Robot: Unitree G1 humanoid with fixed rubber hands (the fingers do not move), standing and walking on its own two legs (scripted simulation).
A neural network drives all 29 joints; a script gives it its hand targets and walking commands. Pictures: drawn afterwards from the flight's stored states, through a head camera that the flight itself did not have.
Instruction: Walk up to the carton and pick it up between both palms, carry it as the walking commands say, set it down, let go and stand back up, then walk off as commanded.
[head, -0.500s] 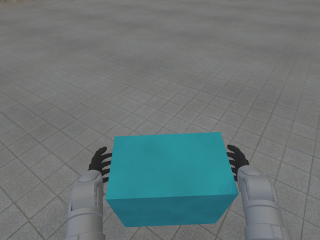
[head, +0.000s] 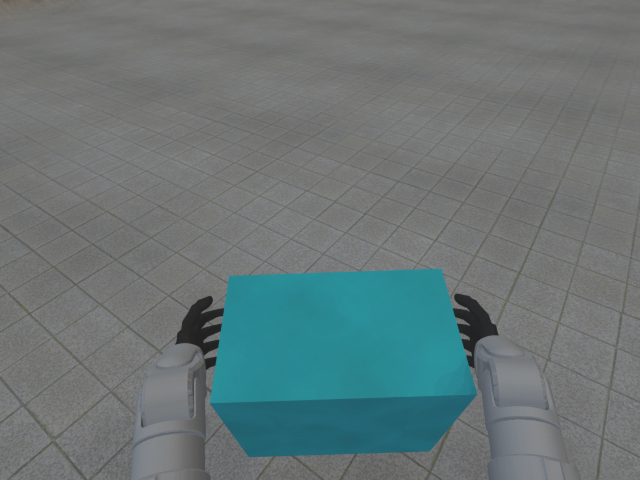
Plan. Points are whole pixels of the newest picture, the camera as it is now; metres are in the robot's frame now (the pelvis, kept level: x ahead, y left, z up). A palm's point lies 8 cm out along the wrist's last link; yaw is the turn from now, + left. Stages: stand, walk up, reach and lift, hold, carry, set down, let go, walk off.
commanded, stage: hold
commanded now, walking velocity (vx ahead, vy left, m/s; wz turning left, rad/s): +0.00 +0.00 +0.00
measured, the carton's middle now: (337, 370) +0.32 -0.01 -0.03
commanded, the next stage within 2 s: carry in 0.62 s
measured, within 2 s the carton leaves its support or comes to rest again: neither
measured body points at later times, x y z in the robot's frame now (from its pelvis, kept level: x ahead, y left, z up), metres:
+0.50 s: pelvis +0.00 +0.00 +0.00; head -0.04 -0.01 +0.45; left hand +0.30 +0.18 +0.05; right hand +0.31 -0.19 +0.04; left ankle +0.03 +0.14 -0.75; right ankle +0.03 -0.14 -0.75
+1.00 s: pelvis +0.01 +0.02 -0.02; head -0.01 +0.02 +0.43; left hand +0.30 +0.22 +0.09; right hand +0.32 -0.16 +0.09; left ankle +0.03 +0.14 -0.75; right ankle +0.01 -0.13 -0.74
